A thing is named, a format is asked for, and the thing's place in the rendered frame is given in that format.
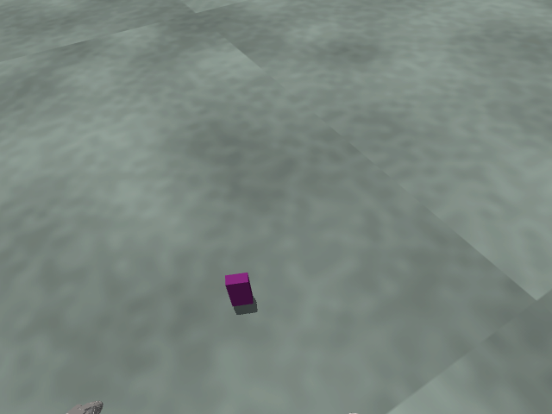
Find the carton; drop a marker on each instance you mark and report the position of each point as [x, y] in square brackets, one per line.
[239, 289]

